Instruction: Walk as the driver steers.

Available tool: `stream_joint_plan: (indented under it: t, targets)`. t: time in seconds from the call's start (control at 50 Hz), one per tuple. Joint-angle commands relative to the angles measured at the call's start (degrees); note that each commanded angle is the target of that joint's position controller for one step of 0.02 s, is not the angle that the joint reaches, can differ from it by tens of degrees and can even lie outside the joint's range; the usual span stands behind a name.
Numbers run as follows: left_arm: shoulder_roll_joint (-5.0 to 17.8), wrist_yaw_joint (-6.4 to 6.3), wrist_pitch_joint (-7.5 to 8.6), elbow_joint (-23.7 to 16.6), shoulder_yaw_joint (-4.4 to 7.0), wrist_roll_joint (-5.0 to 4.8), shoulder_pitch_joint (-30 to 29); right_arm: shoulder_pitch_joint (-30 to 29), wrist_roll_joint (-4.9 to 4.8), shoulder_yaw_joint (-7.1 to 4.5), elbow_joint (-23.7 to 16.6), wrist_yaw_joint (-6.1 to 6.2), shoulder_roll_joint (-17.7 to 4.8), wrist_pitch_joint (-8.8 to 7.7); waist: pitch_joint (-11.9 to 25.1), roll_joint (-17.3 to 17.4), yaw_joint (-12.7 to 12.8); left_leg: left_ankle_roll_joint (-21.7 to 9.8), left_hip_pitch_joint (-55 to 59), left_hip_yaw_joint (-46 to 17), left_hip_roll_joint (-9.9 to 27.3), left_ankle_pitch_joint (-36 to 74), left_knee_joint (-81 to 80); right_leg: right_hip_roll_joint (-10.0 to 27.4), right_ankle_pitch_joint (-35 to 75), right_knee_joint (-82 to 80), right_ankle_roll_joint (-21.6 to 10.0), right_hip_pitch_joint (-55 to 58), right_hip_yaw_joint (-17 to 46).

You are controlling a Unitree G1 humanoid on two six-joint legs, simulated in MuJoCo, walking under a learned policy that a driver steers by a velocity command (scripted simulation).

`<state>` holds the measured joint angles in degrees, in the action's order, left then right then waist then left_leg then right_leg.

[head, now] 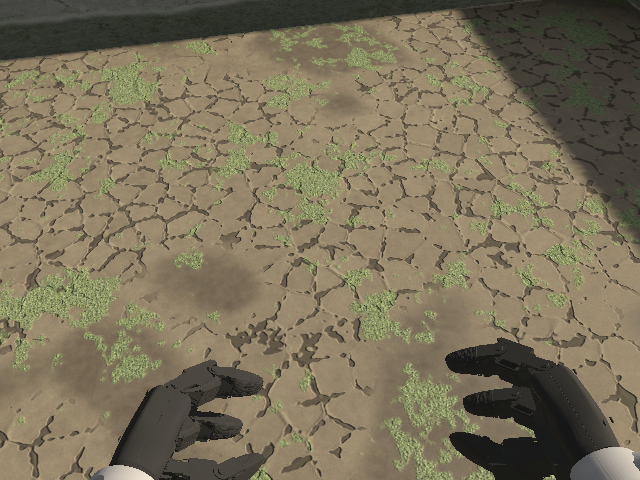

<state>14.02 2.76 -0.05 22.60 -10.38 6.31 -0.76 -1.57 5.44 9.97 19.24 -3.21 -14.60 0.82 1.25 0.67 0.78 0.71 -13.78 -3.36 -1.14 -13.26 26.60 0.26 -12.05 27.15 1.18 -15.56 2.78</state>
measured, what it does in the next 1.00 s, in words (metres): stands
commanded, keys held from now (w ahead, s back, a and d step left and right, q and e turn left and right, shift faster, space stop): w+shift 1.00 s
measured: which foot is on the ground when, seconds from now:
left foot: down 0.00-1.00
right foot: down 0.00-1.00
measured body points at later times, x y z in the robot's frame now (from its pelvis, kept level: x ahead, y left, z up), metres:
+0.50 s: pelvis +0.00 +0.00 +0.00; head +0.00 +0.00 +0.45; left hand +0.27 +0.17 +0.00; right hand +0.28 -0.16 +0.01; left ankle +0.01 +0.13 -0.74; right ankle +0.03 -0.13 -0.74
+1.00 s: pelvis +0.00 +0.00 +0.00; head +0.00 +0.00 +0.45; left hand +0.26 +0.17 +0.00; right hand +0.28 -0.16 +0.01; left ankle +0.01 +0.13 -0.74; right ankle +0.03 -0.13 -0.74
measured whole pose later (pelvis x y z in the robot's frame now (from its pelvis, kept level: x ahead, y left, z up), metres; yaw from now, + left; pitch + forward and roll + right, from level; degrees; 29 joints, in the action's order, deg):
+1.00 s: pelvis +0.00 +0.00 +0.00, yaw +0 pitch +0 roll +0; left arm 13.4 2.4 -0.1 22.7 -10.6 6.5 -0.3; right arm -1.4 5.7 10.3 19.7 -3.0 -13.9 0.8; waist 1.5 0.5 0.8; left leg 0.6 -13.5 -3.8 -1.3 -12.9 26.1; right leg 0.4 -11.6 26.4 1.5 -15.2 3.4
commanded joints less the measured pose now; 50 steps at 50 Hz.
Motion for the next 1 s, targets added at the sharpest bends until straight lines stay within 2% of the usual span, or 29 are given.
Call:
stream_joint_plan:
  t: [0.02,0.04,0.08,0.18,0.22,0.38,0.4,0.44,0.5,0.54,1.0]
  targets:
    - [4.6,-0.32,1.17,-6.5,2.05,-0.07,-8.1,-8.7,-0.02,-1.92,-6.7,0.24,-4.1,-1.33,8.8,-0.7,0.0,-0.2,2.3,-6.5,5.6,5.6,-3.9,5.4,7.4,-3.5,-0.4,3.4,6.1]
    - [4.5,-0.16,1.14,-6.3,1.98,0.17,-7.6,-8.4,0.05,-1.94,-6.5,0.19,-4.0,-1.06,8.8,-0.6,0.1,-0.3,2.3,-6.5,5.5,4.8,-4.2,5.2,6.6,-4.1,-0.5,3.4,6.0]
    - [4.5,-0.23,1.14,-6.6,2.02,-0.08,-8.3,-8.7,-0.02,-1.91,-6.7,0.18,-4.0,-1.17,8.1,-0.9,-0.1,-0.2,2.0,-6.5,5.4,5.0,-4.2,5.2,6.8,-3.7,-0.4,3.2,6.1]
    - [4.3,-0.21,1.14,-6.2,1.91,0.21,-7.5,-8.4,0.09,-1.88,-6.4,0.21,-3.8,-1.05,8.7,-0.6,0.1,-0.4,2.4,-6.5,5.5,4.6,-4.3,5.2,6.5,-4.2,-0.5,3.5,6.0]
    - [4.3,-0.28,1.13,-6.5,1.96,-0.04,-8.3,-8.7,0.03,-1.85,-6.7,0.21,-3.8,-1.15,8.1,-0.8,-0.1,-0.3,2.1,-6.6,5.4,4.9,-4.3,5.2,6.8,-3.8,-0.4,3.2,6.1]
    - [4.2,-0.46,1.13,-6.4,1.88,0.04,-7.9,-8.6,0.1,-1.76,-6.6,0.32,-3.7,-1.29,8.6,-0.7,0.0,-0.4,2.4,-6.7,5.5,5.3,-4.2,5.3,7.2,-3.8,-0.3,3.4,6.1]
    - [4.0,-0.27,1.1,-6.2,1.82,0.29,-7.4,-8.3,0.18,-1.78,-6.4,0.25,-3.6,-1.0,8.6,-0.6,0.1,-0.5,2.4,-6.6,5.4,4.4,-4.4,5.2,6.4,-4.4,-0.5,3.4,6.1]
    - [4.1,-0.43,1.11,-6.5,1.86,0.03,-7.9,-8.6,0.13,-1.75,-6.5,0.29,-3.6,-1.24,8.4,-0.7,0.0,-0.4,2.3,-6.7,5.4,5.1,-4.3,5.2,7.0,-3.9,-0.4,3.3,6.2]
    - [4.0,-0.3,1.09,-6.2,1.79,0.29,-7.3,-8.3,0.2,-1.76,-6.3,0.26,-3.5,-1.01,8.6,-0.6,0.1,-0.6,2.4,-6.7,5.4,4.4,-4.5,5.1,6.3,-4.5,-0.5,3.4,6.1]
    - [4.0,-0.38,1.1,-6.5,1.85,0.02,-8.0,-8.6,0.12,-1.74,-6.5,0.26,-3.5,-1.12,8.0,-0.9,-0.1,-0.4,2.2,-6.7,5.3,4.7,-4.5,5.1,6.6,-4.1,-0.4,3.2,6.2]
    - [3.7,-0.62,1.07,-6.3,1.7,0.16,-7.5,-8.4,0.25,-1.57,-6.3,0.41,-3.2,-1.24,8.4,-0.7,0.0,-0.6,2.5,-6.9,5.3,5.0,-4.6,5.1,6.9,-4.3,-0.3,3.3,6.3]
